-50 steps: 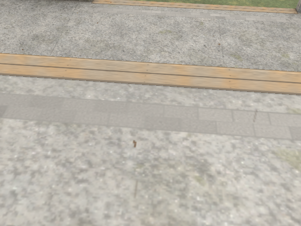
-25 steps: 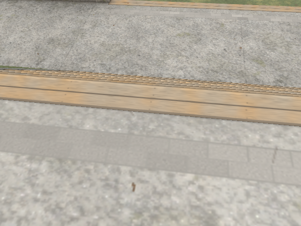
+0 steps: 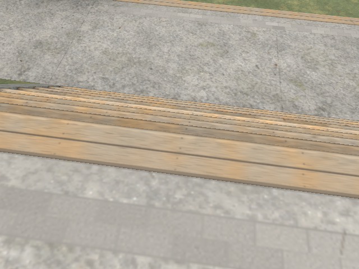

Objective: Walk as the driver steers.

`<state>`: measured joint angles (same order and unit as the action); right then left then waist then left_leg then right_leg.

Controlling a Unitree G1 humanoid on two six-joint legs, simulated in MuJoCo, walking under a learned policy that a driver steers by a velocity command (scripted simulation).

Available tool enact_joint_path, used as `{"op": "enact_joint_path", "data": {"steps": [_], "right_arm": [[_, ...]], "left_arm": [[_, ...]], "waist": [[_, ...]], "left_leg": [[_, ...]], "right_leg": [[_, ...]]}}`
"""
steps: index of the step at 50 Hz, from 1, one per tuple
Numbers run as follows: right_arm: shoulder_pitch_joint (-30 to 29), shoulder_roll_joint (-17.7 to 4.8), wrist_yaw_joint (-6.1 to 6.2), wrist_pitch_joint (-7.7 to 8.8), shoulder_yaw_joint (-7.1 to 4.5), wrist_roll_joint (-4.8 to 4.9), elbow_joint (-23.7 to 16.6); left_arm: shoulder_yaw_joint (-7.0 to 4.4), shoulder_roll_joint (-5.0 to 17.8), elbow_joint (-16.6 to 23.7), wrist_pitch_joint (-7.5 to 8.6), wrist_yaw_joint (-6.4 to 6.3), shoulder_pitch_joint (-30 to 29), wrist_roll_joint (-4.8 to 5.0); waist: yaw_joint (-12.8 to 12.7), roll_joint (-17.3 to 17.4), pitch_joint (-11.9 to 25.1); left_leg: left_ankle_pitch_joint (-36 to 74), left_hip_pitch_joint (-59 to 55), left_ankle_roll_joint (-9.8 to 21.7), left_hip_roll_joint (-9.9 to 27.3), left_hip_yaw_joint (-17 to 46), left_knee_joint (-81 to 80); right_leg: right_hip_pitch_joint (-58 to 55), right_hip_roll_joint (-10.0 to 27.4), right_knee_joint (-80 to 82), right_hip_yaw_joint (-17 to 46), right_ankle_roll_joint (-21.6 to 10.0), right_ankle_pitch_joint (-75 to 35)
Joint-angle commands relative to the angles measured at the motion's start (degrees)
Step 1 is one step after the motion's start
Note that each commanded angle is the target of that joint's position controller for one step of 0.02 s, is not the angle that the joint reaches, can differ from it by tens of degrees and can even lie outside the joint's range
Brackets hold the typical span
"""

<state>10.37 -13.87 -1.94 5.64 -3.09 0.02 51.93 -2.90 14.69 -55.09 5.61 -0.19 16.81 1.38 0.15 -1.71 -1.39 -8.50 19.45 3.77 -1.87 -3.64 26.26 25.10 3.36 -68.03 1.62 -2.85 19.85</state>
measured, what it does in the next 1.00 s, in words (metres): walks ahead: right foot, then left foot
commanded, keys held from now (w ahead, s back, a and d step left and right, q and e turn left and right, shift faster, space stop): w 0.32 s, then w+q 0.46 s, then q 0.02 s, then e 0.20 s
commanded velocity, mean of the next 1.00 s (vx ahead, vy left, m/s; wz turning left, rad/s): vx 0.46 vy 0.00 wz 0.19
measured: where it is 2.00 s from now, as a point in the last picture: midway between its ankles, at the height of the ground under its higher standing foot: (176, 246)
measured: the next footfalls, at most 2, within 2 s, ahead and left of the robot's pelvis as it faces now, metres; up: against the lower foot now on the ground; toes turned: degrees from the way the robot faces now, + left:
right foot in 0.42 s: +0.41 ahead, -0.16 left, +0.00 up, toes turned -1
left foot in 0.94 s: +0.67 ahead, +0.16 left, +0.00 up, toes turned +17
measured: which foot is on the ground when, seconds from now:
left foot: down 0.00-0.44, up 0.46-0.92, down 0.94-1.00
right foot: up 0.00-0.40, down 0.42-0.98, up 1.00-1.00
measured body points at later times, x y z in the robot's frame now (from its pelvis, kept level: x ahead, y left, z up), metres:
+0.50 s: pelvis +0.28 -0.06 -0.01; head +0.31 -0.07 +0.44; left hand +0.45 +0.20 -0.11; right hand +0.27 -0.32 -0.16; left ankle +0.11 +0.08 -0.66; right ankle +0.37 -0.15 -0.74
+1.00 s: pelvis +0.53 +0.01 -0.01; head +0.55 +0.02 +0.44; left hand +0.45 +0.22 -0.16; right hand +0.77 -0.16 -0.12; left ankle +0.63 +0.15 -0.74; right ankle +0.38 -0.16 -0.71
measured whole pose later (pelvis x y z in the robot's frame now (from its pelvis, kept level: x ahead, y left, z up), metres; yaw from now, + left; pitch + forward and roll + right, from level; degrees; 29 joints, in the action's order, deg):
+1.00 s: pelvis +0.53 +0.01 -0.01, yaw +14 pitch +3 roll -2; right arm 1.5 -13.4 -2.9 5.1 -1.8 -1.5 49.7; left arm -1.6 8.9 -57.4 5.7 3.3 22.9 -2.9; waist -2.6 2.6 0.3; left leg -3.1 29.5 3.5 1.8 -1.0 30.0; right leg 1.1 4.3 -33.3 -10.7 2.7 27.6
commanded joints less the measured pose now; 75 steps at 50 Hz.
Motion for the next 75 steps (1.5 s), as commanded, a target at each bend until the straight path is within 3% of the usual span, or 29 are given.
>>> {"op": "enact_joint_path", "data": {"steps": [1,10,18,21,22,23,25,29,30,34,39,45,47,48,49,50,51,52,54,56,57,58,67,68,69,70,71,73,75], "right_arm": [[1.05,-4.57,-0.19,0.96,-0.7,-0.47,-1.44],[9.71,-8.0,2.18,0.27,-1.17,0.37,2.19],[14.04,-9.3,2.71,-1.61,-2.01,1.17,5.26],[10.19,-7.61,2.54,-1.97,-1.15,0.66,3.15],[16.73,-0.76,2.13,-1.05,0.77,0.5,2.44],[17.15,-2.25,1.87,0.16,0.56,1.46,3.5],[8.64,-7.93,2.21,0.46,-1.27,3.15,1.1],[10.29,-2.91,2.76,-2.72,-2.03,2.35,1.92],[15.41,4.82,-0.57,-0.6,1.47,-7.3,4.03],[5.04,-1.54,-3.71,1.0,0.06,-3.38,1.66],[-3.95,0.39,-3.42,-1.0,1.97,-3.81,-2.36],[-8.4,-3.15,-1.63,-1.38,0.32,-3.23,-5.55],[-4.43,-5.93,-0.81,-0.29,-0.7,-1.75,-3.92],[0.4,-10.43,-0.21,0.23,-1.77,-1.18,-2.64],[11.29,-12.27,-0.63,-0.39,-1.35,-0.27,-0.03],[19.86,-10.59,-0.01,-0.75,-1.44,-1.09,2.66],[17.61,-14.45,1.51,0.25,-3.36,-1.8,2.91],[8.4,-6.49,3.31,-0.87,-0.87,-2.36,1.69],[2.12,-4.1,4.36,-1.85,0.16,-0.56,0.03],[-2.1,-5.0,4.29,-3.11,-0.05,-1.26,-2.4],[-3.74,-12.37,3.56,-0.39,-3.41,-2.94,-5.79],[-7.53,-10.51,3.65,0.53,-3.71,-3.05,-6.47],[-6.28,-7.49,5.2,1.41,-4.67,-2.07,-7.03],[-5.52,-4.67,5.12,1.2,-3.85,-2.14,-6.67],[-2.74,0.56,5.39,0.91,-2.59,-2.35,-10.16],[-7.28,-2.54,4.88,1.64,-3.02,-2.05,-13.01],[-10.41,-5.46,3.99,0.31,-3.89,-1.3,-12.28],[-8.59,-9.3,4.68,-1.12,-6.06,-2.21,-11.99],[-6.0,-5.18,5.12,-0.81,-5.13,-2.85,-11.63]], "left_arm": [[-1.33,2.92,2.75,-0.6,-0.63,2.8,-0.39],[-1.18,1.72,8.03,-0.64,0.04,-13.76,-0.84],[-0.96,3.48,11.75,0.66,2.4,-20.53,-0.16],[-4.21,10.69,5.93,1.28,1.44,2.09,-1.11],[-5.69,16.41,4.41,0.89,1.1,9.83,-2.06],[-4.27,11.95,4.32,0.69,1.14,10.41,-1.75],[-2.41,6.43,5.93,0.77,0.91,0.46,-1.24],[-1.49,2.37,5.01,1.55,1.34,-6.4,-2.23],[-0.15,-2.72,4.28,2.39,0.31,-0.76,-7.01],[0.28,-0.85,2.76,2.56,1.22,1.02,-7.84],[0.95,0.31,0.6,2.49,1.86,5.99,-7.43],[-1.05,5.36,-0.4,1.8,2.47,5.75,-4.62],[-1.61,5.57,-0.61,0.95,2.77,6.16,-3.37],[-0.62,1.28,-0.23,0.69,3.16,11.16,-3.59],[2.52,-6.74,0.23,0.94,4.01,19.92,-4.1],[0.77,-1.66,1.81,0.43,4.32,11.62,-3.97],[-0.05,-0.6,4.46,-0.29,3.96,4.15,-4.51],[-0.17,-1.44,1.79,-2.37,0.3,3.6,2.03],[-0.42,-1.77,1.46,-3.79,-1.2,7.71,-0.52],[-1.29,-0.91,1.02,-5.69,-1.14,11.01,-2.13],[-0.64,-1.33,1.91,-2.17,0.63,15.02,-4.57],[-0.57,-1.75,0.38,-0.93,0.76,15.77,-4.8],[-1.74,2.84,7.45,-1.24,2.03,7.8,-3.06],[-2.56,3.62,7.68,-0.39,1.68,8.34,-3.28],[-3.84,9.71,8.73,0.66,0.47,8.8,-3.06],[-4.92,14.09,9.6,2.59,1.0,9.53,-4.37],[-5.34,13.02,8.6,3.54,0.88,7.19,-5.58],[-4.77,9.87,9.51,2.92,0.99,1.81,-2.53],[-4.04,7.12,9.39,1.68,1.11,2.26,-2.97]], "waist": [[-1.29,6.67,3.22],[2.38,4.89,-1.42],[2.63,5.85,-3.11],[-8.12,4.07,11.67],[-7.13,-8.96,21.56],[-7.54,-12.38,26.15],[-5.16,-5.52,10.86],[0.44,-4.42,2.37],[0.19,-1.66,-1.22],[-0.72,-1.36,-1.87],[-1.86,-1.17,-2.95],[1.28,-1.75,-2.18],[3.86,0.32,2.26],[2.52,3.81,13.94],[2.73,13.22,29.48],[6.69,10.69,31.16],[6.58,8.08,22.01],[3.43,0.01,10.69],[-1.59,7.34,7.16],[-3.42,9.45,9.26],[-4.36,14.7,8.27],[-5.62,8.63,5.91],[-1.74,4.5,4.38],[-1.99,2.09,4.19],[0.49,-12.43,6.72],[-2.78,-11.24,0.74],[-3.42,-6.29,-1.45],[-0.3,-6.09,1.14],[1.53,-3.73,1.74]], "left_leg": [[4.37,-7.52,9.39,14.38,15.99,-17.29],[10.28,-12.39,7.68,12.45,7.73,-20.1],[16.99,-23.8,6.5,17.32,9.73,-12.39],[25.96,-11.24,2.75,10.67,6.07,13.74],[1.21,12.63,-1.82,1.26,1.88,37.43],[-24.2,19.2,-1.54,-0.38,10.81,47.18],[-16.13,23.45,-0.32,6.12,10.02,49.81],[-6.78,14.07,-0.3,10.27,9.46,42.11],[-1.33,15.78,0.83,8.28,11.42,44.24],[10.38,25.92,1.4,8.22,12.65,33.14],[17.44,20.95,-0.24,8.16,5.56,19.01],[9.13,13.44,0.57,4.02,3.98,5.26],[23.56,-1.47,4.19,1.6,1.62,-2.06],[47.32,-21.74,10.57,6.66,4.54,6.81],[54.83,-46.69,22.46,23.54,23.22,5.64],[49.9,-46.18,22.44,27.81,32.13,-0.15],[37.34,-35.99,17.62,25.19,26.64,-3.53],[59.6,-27.27,11.98,23.46,16.65,0.02],[53.39,-12.13,5.65,18.91,7.05,-4.34],[40.49,-4.69,6.91,18.24,2.54,-6.1],[20.73,6.71,13.48,21.22,4.81,-15.99],[7.16,10.74,12.48,22.24,5.3,-18.14],[-8.67,-6.08,7.32,23.04,2.87,-11.72],[-11.79,-3.73,4.29,20.14,0.45,-6.32],[-20.09,1.92,-2.12,9.52,-9.18,9.12],[-24.83,13.64,-5.4,0.66,-1.44,13.89],[-20.35,15.33,-5.12,3.05,5.82,18.45],[-16.48,14.85,-5.02,3.12,6.82,27.47],[-12.02,11.72,-5.29,3.1,6.93,31.73]], "right_leg": [[7.99,5.43,1.58,2.09,-0.11,-5.37],[14.3,3.71,28.29,-0.59,2.25,-26.38],[11.04,0.64,39.21,-1.4,-0.54,-17.0],[-24.63,2.3,38.67,0.98,-5.33,-18.1],[-49.12,18.15,40.89,24.51,-13.26,-11.35],[-49.93,21.84,48.59,38.37,-14.8,-6.66],[-33.27,17.99,51.47,21.96,-9.37,-6.18],[-14.57,11.99,59.17,4.81,-6.85,-13.41],[-13.94,13.1,60.95,4.98,-10.42,-12.09],[-20.11,13.14,62.63,-4.18,-10.8,-18.98],[-19.43,12.04,62.69,-13.35,-10.14,-28.38],[-28.85,12.22,53.6,-12.44,-7.19,-49.58],[-25.16,8.76,44.99,-13.03,-3.55,-54.61],[-17.74,4.41,36.61,-14.07,0.56,-43.55],[-1.82,0.5,22.84,-11.51,4.85,-10.95],[2.02,-2.97,9.52,-6.93,6.47,23.91],[6.58,-0.06,3.85,-2.44,5.01,27.02],[7.64,-1.11,4.73,-0.77,3.9,18.86],[-0.36,0.39,9.68,-0.1,3.76,10.11],[-5.76,-1.0,6.45,-3.1,3.74,7.96],[-11.21,1.1,-3.24,-1.81,5.21,10.39],[-12.05,1.79,-5.93,-0.32,4.65,8.05],[-13.39,0.39,35.83,-4.93,-0.25,-7.08],[-16.56,-0.16,41.86,-2.7,-4.01,-13.62],[-19.95,13.13,50.12,15.82,-17.34,-36.75],[-17.9,19.64,57.32,31.43,-24.04,-25.24],[-17.09,16.46,58.62,25.49,-18.43,-14.39],[-19.2,12.48,57.2,18.7,-14.36,-17.24],[-18.07,11.01,55.65,14.49,-12.93,-27.34]]}}
Keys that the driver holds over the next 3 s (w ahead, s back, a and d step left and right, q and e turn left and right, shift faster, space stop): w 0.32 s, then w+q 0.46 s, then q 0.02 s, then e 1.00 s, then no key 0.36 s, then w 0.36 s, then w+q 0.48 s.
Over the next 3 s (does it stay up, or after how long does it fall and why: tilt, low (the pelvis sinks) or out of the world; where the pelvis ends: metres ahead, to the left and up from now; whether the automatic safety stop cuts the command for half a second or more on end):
stays up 0.85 -0.03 -0.01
